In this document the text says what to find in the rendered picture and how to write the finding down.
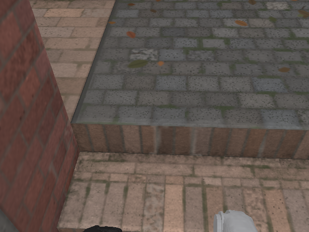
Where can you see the right robot thigh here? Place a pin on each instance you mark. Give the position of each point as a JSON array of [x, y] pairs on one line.
[[233, 221]]

